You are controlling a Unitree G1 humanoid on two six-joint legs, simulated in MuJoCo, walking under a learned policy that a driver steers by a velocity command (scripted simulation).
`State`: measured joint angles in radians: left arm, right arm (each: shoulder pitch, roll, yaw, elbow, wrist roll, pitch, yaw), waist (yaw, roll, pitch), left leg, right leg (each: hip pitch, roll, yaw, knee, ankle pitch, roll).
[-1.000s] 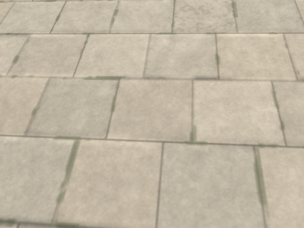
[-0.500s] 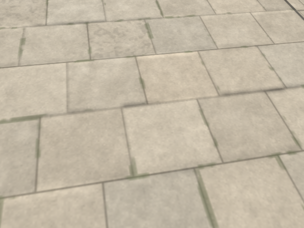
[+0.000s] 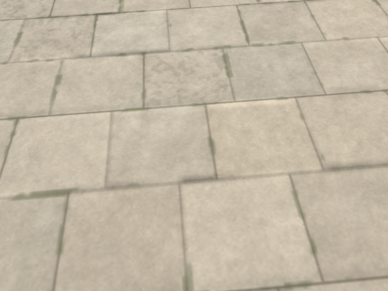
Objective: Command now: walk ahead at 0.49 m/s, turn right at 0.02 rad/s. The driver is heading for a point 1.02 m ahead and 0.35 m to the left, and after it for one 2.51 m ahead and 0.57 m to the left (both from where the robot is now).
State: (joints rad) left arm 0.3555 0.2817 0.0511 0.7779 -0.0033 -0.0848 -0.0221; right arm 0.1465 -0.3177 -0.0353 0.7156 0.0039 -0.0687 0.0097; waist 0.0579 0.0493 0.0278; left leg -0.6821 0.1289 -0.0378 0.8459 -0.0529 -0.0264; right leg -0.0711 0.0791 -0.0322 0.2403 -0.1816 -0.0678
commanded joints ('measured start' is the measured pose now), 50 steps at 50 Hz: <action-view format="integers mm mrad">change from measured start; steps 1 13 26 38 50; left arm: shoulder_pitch -41 131 -234 59 -169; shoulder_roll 166 85 55 303 134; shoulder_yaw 38 -4 -3 84 47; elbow -56 -10 -96 -52 -2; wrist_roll -8 -6 3 20 14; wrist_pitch -16 -3 8 -21 -36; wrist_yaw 11 18 15 8 19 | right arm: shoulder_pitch -75 308 151 339 97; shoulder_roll -23 -197 -124 16 -26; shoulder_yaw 3 -65 -42 -2 -37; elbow -71 -19 33 30 -46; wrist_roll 4 -1 3 5 19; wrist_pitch -20 -15 -29 2 47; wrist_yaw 13 21 1 -19 -3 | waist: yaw -6 -169 -98 29 -51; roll -87 198 0 -277 -112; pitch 53 -448 20 -373 18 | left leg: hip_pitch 82 1102 521 102 10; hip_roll -24 264 39 -167 14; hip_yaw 24 -718 -54 3 -49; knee -182 -509 -726 223 91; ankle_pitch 171 -242 96 -323 -38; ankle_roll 2 368 243 55 14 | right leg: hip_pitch -104 -577 -547 473 -48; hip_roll -242 -16 -196 -475 -338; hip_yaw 115 155 72 556 14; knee -133 1024 484 203 -121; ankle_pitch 192 -393 230 -10 212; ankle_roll -147 55 99 -172 -121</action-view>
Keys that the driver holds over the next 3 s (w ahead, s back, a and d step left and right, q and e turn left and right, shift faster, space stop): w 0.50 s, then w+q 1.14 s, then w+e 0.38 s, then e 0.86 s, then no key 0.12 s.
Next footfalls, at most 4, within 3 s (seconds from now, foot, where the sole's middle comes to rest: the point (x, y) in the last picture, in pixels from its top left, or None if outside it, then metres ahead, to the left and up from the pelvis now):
0.22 left None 0.31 0.15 -0.78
0.74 right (243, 261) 0.60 -0.09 -0.78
1.24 left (160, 207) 0.80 0.23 -0.78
1.74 right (175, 140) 1.15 0.21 -0.78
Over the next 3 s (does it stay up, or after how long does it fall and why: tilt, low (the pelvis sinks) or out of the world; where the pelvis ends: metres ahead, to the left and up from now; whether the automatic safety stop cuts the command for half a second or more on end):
stays up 1.22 0.35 -0.01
